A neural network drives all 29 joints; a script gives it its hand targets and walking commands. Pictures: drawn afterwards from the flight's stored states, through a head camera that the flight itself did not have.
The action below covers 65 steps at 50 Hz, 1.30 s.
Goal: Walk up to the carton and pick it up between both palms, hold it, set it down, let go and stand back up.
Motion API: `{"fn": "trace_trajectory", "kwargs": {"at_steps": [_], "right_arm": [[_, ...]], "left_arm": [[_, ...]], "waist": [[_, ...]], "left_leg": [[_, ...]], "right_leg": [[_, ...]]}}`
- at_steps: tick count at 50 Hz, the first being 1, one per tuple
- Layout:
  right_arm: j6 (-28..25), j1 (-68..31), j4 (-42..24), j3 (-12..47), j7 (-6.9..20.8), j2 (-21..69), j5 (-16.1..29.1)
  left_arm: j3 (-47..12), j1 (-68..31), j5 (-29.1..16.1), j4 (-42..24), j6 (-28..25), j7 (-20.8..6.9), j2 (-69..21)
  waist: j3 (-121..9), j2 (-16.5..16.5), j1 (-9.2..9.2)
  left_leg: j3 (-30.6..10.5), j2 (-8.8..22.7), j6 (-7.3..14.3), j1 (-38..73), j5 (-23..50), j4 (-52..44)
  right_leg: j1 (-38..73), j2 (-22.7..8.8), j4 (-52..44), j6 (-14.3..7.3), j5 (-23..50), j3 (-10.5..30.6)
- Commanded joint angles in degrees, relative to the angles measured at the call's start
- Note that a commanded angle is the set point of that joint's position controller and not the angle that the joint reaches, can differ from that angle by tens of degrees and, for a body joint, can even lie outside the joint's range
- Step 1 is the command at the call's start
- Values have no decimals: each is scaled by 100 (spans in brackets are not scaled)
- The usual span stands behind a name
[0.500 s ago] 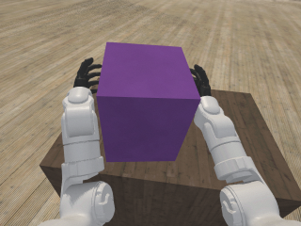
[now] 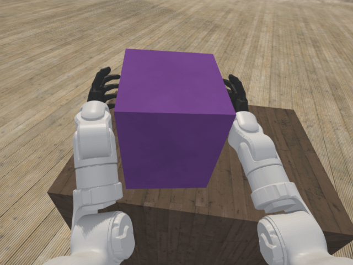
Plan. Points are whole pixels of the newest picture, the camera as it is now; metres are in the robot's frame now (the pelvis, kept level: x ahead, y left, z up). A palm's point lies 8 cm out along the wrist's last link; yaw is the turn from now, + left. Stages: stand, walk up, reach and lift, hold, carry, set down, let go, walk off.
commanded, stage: hold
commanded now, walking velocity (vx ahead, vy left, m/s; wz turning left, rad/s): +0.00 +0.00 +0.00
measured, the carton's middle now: (168, 122) +0.39 +0.01 +0.16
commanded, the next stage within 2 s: none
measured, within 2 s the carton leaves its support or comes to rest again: neither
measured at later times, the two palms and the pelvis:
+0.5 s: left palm (98, 104) +0.37 +0.16 +0.23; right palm (236, 112) +0.36 -0.14 +0.21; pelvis +0.00 +0.00 +0.00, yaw +0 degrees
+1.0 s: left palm (98, 104) +0.36 +0.15 +0.23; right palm (237, 113) +0.36 -0.14 +0.21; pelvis +0.00 +0.00 +0.00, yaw +0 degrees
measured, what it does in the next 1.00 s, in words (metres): stands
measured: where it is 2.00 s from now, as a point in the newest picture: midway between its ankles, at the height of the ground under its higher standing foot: outside the picture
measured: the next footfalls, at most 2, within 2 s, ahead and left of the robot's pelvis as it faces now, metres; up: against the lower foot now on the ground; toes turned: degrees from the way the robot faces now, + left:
none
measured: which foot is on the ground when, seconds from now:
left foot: down 0.00-1.00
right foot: down 0.00-1.00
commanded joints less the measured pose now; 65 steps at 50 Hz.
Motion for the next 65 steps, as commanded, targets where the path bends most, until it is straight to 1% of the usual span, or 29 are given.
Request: {"fn": "trace_trajectory", "kwargs": {"at_steps": [1,2,3,4,5,6,7,8,9,10,11,13,14,15,16,17,20,22,38,57,58,59,60,61,63,64,65], "right_arm": [[-269,-3808,-1325,1637,488,2804,338],[-266,-3807,-1380,1696,499,2815,323],[-245,-3792,-1266,1663,513,2837,285],[-290,-3875,-1382,1623,516,2838,283],[-336,-3987,-1521,1711,519,2855,330],[-354,-3936,-1635,1776,509,2839,389],[-330,-3945,-1691,1907,484,2857,468],[-302,-3977,-1732,1913,446,2862,461],[-262,-3897,-1604,1926,430,2888,402],[-269,-3982,-1716,1954,448,2922,445],[-287,-3965,-1705,1921,453,2901,426],[-328,-3882,-1706,1931,449,2856,407],[-299,-3812,-1574,1831,448,2830,360],[-323,-4057,-1538,1710,478,2907,287],[-332,-3964,-1411,1630,500,2874,240],[-358,-3980,-1402,1608,520,2877,216],[-403,-4026,-1411,1641,518,2853,254],[-409,-4021,-1394,1658,506,2832,279],[-498,-4078,-1391,1603,539,2797,233],[-491,-4083,-1367,1609,521,2822,235],[-458,-3973,-1381,1653,510,2762,265],[-409,-3844,-1271,1647,509,2708,277],[-389,-3865,-1264,1633,511,2753,244],[-422,-3955,-1419,1671,514,2811,283],[-414,-3977,-1441,1649,527,2774,293],[-443,-4114,-1546,1690,549,2815,290],[-472,-4117,-1674,1702,561,2827,310]], "left_arm": [[-2347,-2693,-829,-124,-229,-735,-2839],[-2319,-2678,-807,-141,-217,-729,-2809],[-2201,-2707,-741,-108,-214,-732,-2731],[-2292,-2754,-823,-151,-226,-741,-2830],[-2331,-2774,-845,-203,-235,-731,-2799],[-2396,-2657,-882,-271,-240,-698,-2799],[-2408,-2553,-885,-260,-230,-677,-2795],[-2290,-2485,-842,-85,-218,-703,-2774],[-2234,-2534,-832,-78,-221,-725,-2688],[-2275,-2596,-849,-191,-230,-716,-2815],[-2282,-2555,-840,-101,-223,-724,-2832],[-2426,-2629,-895,-347,-254,-700,-2772],[-2429,-2646,-893,-261,-248,-705,-2775],[-2332,-2852,-912,-26,-254,-723,-2826],[-2292,-2836,-885,8,-270,-706,-2816],[-2283,-2827,-867,18,-269,-693,-2831],[-2275,-2778,-858,34,-268,-678,-2841],[-2246,-2757,-843,52,-263,-683,-2831],[-2217,-2774,-798,96,-268,-657,-2833],[-2171,-2779,-783,145,-269,-677,-2810],[-2181,-2562,-738,116,-251,-686,-2777],[-2181,-2560,-720,3,-235,-691,-2749],[-2228,-2713,-748,-21,-246,-696,-2762],[-2295,-2737,-794,-63,-249,-692,-2874],[-2299,-2668,-797,57,-253,-675,-2862],[-2336,-2735,-825,-51,-271,-647,-2896],[-2474,-2736,-920,-121,-283,-620,-2917]], "waist": [[-1596,509,-131],[-1497,501,-112],[-1380,439,-59],[-1501,445,-82],[-1683,451,-36],[-1762,479,-46],[-1760,427,-37],[-1638,299,-6],[-1549,193,-21],[-1622,261,24],[-1599,290,29],[-1679,392,-73],[-1563,410,-102],[-1447,366,-108],[-1452,403,-92],[-1460,430,-70],[-1637,426,-78],[-1650,416,-80],[-1627,420,-66],[-1621,392,-64],[-1677,392,0],[-1639,436,-81],[-1577,335,-106],[-1615,372,-97],[-1622,422,-81],[-1728,430,-40],[-1796,465,-92]], "left_leg": [[274,-296,-17,372,799,-130],[278,-296,-1,340,733,-157],[293,-305,14,274,677,-220],[297,-283,-20,259,755,-191],[293,-306,-17,314,931,-139],[256,-269,-44,416,1233,-35],[257,-295,-73,524,1377,28],[274,-341,-13,504,1208,6],[287,-359,48,436,955,-70],[287,-322,40,347,991,-95],[285,-331,46,332,976,-100],[280,-300,-1,463,1178,-21],[263,-307,-23,462,1026,-55],[213,-304,62,390,778,-137],[228,-282,84,399,648,-186],[224,-264,82,396,676,-193],[219,-271,58,526,958,-90],[219,-277,53,551,1016,-73],[227,-262,74,540,998,-85],[232,-280,91,524,965,-87],[275,-277,38,479,1000,-50],[271,-280,20,556,1077,-53],[261,-279,29,458,940,-93],[271,-273,-12,380,967,-105],[256,-303,-5,337,882,-108],[266,-282,19,389,848,-109],[244,-277,-8,387,892,-76]], "right_leg": [[132,226,-91,243,704,-97],[191,239,-82,246,672,-111],[176,240,-85,252,640,-120],[141,256,-69,253,691,-150],[226,260,-45,259,865,-154],[288,287,-3,245,1076,-155],[334,308,14,251,1180,-145],[275,276,-44,312,1144,-103],[246,248,-51,343,1073,-108],[290,284,-29,305,996,-123],[272,281,-54,290,1004,-96],[267,278,-13,271,1116,-125],[162,263,-60,274,977,-119],[-116,220,-103,344,691,-165],[-139,229,-109,313,563,-150],[-132,238,-102,293,526,-161],[-46,261,-71,294,738,-168],[-31,266,-68,301,778,-174],[-63,271,-85,274,656,-194],[-23,257,-80,299,748,-186],[78,260,-88,268,881,-151],[125,270,-65,258,964,-145],[94,264,-83,284,850,-159],[145,282,-52,263,839,-166],[156,271,-43,247,812,-141],[129,293,-40,240,664,-167],[69,278,-60,237,724,-147]]}}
